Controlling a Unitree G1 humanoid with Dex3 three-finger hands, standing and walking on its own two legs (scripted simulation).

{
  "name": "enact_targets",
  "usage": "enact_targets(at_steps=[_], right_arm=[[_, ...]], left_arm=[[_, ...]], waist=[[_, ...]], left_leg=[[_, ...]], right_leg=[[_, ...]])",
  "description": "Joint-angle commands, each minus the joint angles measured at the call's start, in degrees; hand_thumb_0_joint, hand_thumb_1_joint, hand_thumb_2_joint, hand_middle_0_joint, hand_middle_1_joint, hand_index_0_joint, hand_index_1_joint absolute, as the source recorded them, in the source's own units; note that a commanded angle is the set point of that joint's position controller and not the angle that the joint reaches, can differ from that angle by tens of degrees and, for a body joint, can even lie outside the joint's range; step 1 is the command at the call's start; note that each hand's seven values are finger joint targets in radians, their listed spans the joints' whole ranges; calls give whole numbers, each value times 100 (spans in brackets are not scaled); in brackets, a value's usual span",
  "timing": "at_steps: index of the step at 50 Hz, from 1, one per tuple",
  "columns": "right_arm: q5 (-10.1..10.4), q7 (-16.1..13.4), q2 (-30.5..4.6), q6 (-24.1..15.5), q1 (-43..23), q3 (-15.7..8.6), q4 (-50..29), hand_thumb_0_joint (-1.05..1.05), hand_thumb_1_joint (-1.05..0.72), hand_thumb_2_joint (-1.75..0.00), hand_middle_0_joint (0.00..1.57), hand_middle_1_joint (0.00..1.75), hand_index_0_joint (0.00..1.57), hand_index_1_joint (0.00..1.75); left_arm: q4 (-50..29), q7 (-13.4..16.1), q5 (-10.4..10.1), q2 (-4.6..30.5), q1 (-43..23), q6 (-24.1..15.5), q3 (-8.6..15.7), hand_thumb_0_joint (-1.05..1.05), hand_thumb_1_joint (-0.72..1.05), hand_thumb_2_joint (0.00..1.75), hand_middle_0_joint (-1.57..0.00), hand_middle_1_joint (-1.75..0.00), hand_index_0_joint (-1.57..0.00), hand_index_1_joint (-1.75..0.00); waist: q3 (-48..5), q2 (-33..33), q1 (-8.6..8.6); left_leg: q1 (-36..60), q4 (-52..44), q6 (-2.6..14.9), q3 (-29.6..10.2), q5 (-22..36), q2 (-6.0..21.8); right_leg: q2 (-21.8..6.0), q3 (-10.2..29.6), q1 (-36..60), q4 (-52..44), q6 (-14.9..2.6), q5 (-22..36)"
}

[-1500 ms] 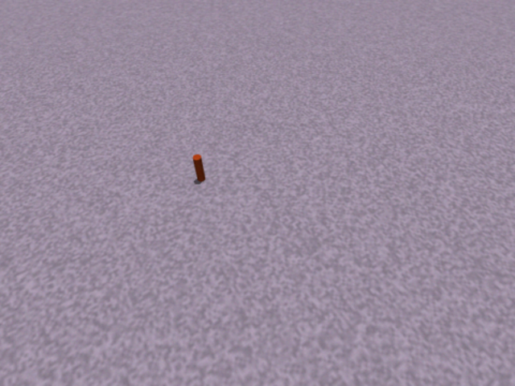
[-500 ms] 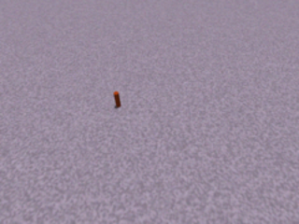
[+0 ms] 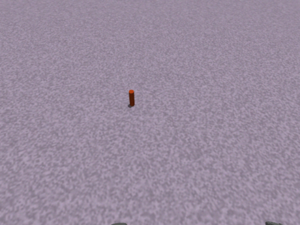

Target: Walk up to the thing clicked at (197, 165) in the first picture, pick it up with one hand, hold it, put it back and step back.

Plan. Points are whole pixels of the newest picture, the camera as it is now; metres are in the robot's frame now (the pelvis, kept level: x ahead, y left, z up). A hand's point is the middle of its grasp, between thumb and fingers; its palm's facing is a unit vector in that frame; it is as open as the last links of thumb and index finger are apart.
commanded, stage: walk up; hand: left
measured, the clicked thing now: (131, 98) +1.17 +0.15 -0.68
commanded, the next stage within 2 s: none
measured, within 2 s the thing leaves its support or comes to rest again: neither
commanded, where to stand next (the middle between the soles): +0.82 -0.05 m, yaw -1 degrees
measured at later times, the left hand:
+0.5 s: hand (87, 163) +0.32 +0.22 -0.10, palm faces -0.02 -0.92 -0.39, open 7.4 cm
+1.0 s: hand (85, 135) +0.45 +0.27 -0.14, palm faces -0.06 -0.94 -0.33, open 7.4 cm
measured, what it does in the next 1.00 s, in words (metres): walks ahead: right foot, then left foot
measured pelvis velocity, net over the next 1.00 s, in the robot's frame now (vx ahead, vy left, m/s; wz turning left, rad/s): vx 0.41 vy -0.01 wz -0.01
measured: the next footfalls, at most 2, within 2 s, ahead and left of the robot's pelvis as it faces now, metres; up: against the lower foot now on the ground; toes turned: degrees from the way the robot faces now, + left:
right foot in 0.36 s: +0.32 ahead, -0.15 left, +0.00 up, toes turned -5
left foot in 0.80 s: +0.49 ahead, +0.10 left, +0.00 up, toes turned +5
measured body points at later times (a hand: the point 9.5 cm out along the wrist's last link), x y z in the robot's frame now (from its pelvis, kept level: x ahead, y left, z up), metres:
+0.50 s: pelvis +0.21 -0.04 +0.01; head +0.22 -0.07 +0.45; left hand +0.32 +0.27 -0.08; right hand +0.25 -0.36 -0.13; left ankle +0.14 +0.11 -0.64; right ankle +0.28 -0.15 -0.72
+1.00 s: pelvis +0.41 -0.01 +0.01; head +0.43 +0.02 +0.46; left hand +0.45 +0.31 -0.12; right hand +0.50 -0.33 -0.07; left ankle +0.45 +0.10 -0.72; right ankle +0.41 -0.16 -0.66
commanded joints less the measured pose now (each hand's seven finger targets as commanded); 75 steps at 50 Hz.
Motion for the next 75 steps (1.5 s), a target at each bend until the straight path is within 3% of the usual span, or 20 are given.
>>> enact_targets(at_steps=[1,6,13,17,18,19,20,26,35,39,40,42,47,53,60,61,63,64,69,75], right_arm=[[139,-168,-1745,-83,674,-340,-432,0,-90,-90,20,30,20,30],[144,-205,-1381,-206,474,-151,-648,0,-90,-90,20,30,20,30],[183,-182,-1405,-204,564,-120,-869,0,-90,-90,20,30,20,30],[167,-228,-1339,-147,387,-75,-1016,0,-90,-90,20,30,20,30],[166,-229,-1056,-143,637,37,-1036,0,-90,-90,20,30,20,30],[221,-229,-613,-149,965,178,-1172,0,-90,-90,20,30,20,30],[204,-291,-1123,-98,780,54,-1111,0,-90,-90,20,30,20,30],[145,-113,-1062,40,1097,6,-596,0,-90,-90,20,30,20,30],[66,6,-799,-74,-20,-7,-1029,0,-90,-90,20,30,20,30],[77,-48,-1047,-140,684,-121,-809,0,-90,-90,20,30,20,30],[24,-114,-1286,-193,1323,-198,-658,0,-90,-90,20,30,20,30],[124,-194,-2041,-214,1537,-385,-873,0,-90,-90,20,30,20,30],[230,-244,-1382,-228,640,-99,-1039,0,-90,-90,20,30,20,30],[183,-219,-1476,-243,746,-123,-1142,0,-90,-90,20,30,20,30],[212,-202,-1319,-110,419,-42,-1293,0,-90,-90,20,30,20,30],[188,-208,-1041,-92,624,71,-1285,0,-90,-90,20,30,20,30],[208,-231,-820,-64,780,185,-1355,0,-90,-90,20,30,20,30],[144,-290,-1227,-28,557,72,-1232,0,-90,-90,20,30,20,30],[199,-139,-1067,39,1080,57,-744,0,-90,-90,20,30,20,30],[95,-28,-956,11,441,5,-931,0,-90,-90,20,30,20,30]], left_arm=[[-779,39,-186,1180,-551,-246,97,0,90,90,-20,-30,-20,-30],[-631,-110,-125,1022,-225,-214,93,0,90,90,-20,-30,-20,-30],[-975,-267,-97,831,-912,-248,166,0,90,90,-20,-30,-20,-30],[-851,-206,-95,907,-244,-291,297,0,90,90,-20,-30,-20,-30],[-725,-120,-70,1134,464,-361,416,0,90,90,-20,-30,-20,-30],[-726,-32,-43,1723,1005,-417,583,0,90,90,-20,-30,-20,-30],[-790,-27,-164,1893,876,-403,543,0,90,90,-20,-30,-20,-30],[-1188,25,-174,1170,-171,-440,304,0,90,90,-20,-30,-20,-30],[-1323,-33,-127,1291,330,-454,312,0,90,90,-20,-30,-20,-30],[-1454,-7,-111,1230,19,-385,207,0,90,90,-20,-30,-20,-30],[-1454,17,-138,962,216,-371,106,0,90,90,-20,-30,-20,-30],[-1337,109,-205,1021,549,-296,115,0,90,90,-20,-30,-20,-30],[-888,30,-216,1080,786,-240,110,0,90,90,-20,-30,-20,-30],[-1128,-144,-116,842,60,-205,127,0,90,90,-20,-30,-20,-30],[-873,-117,-107,878,347,-352,254,0,90,90,-20,-30,-20,-30],[-763,-53,-101,1091,790,-408,356,0,90,90,-20,-30,-20,-30],[-895,59,-107,1948,1186,-497,521,0,90,90,-20,-30,-20,-30],[-1008,62,-172,1859,887,-466,469,0,90,90,-20,-30,-20,-30],[-1179,97,-181,1300,170,-433,278,0,90,90,-20,-30,-20,-30],[-1393,59,-121,1403,139,-447,294,0,90,90,-20,-30,-20,-30]], waist=[[-273,494,-461],[48,906,-212],[26,866,-308],[-278,381,231],[-766,-345,561],[-1178,-1828,645],[-1031,-1404,612],[-59,-717,-80],[-185,-489,252],[-402,64,-347],[-807,815,-616],[-1020,1507,-664],[-211,1081,-140],[-58,1134,-283],[-423,528,137],[-733,-164,350],[-777,-1478,483],[-486,-733,415],[-277,-949,-41],[-186,-707,75]], left_leg=[[2070,-2360,1428,-3260,-2110,1934],[1111,-2420,1240,-1353,159,1406],[841,-2137,1002,-631,482,1076],[296,-675,782,-333,1226,902],[-39,936,595,-38,1521,532],[-1293,2827,235,337,-389,-215],[-1826,3389,235,-214,-1670,-301],[-1044,2481,69,-402,-227,381],[-495,-110,-33,129,441,303],[1261,-519,157,224,181,40],[2101,-1004,378,-222,-421,225],[2597,-2220,1466,-4110,-1880,2447],[996,-2114,1080,-1323,180,1511],[939,-2212,1298,-785,133,1415],[36,-853,824,-340,-50,1099],[-260,285,677,-83,-17,782],[-2099,2778,187,143,-1687,-292],[-2045,3160,157,-380,-1664,129],[-1104,1953,59,-263,-660,370],[-655,470,-21,-48,-92,404]], right_leg=[[121,890,-3143,2244,-211,239],[-192,414,-2277,682,149,937],[19,-153,-1314,-1032,4,2116],[340,-420,280,-1364,-157,1748],[272,-148,1287,-1753,-305,1240],[-1313,2399,2093,-2536,-766,183],[-2045,4018,1767,-3182,-1390,-308],[-851,1155,-543,-3360,-1025,399],[-880,538,-215,-2894,-1012,1480],[-730,291,-1084,-1770,-784,1618],[-306,-112,-1340,-216,-605,2302],[539,198,-3005,2071,-206,-385],[-80,448,-2312,1488,-49,770],[-228,33,-2193,72,123,1283],[256,-335,51,-1399,-31,1934],[222,-83,881,-1670,-113,1477],[-1989,3677,1529,-3209,-1092,45],[-2197,3814,946,-3054,-1531,281],[-895,1073,-244,-2879,-1079,1493],[-1089,919,-643,-3003,-1156,392]])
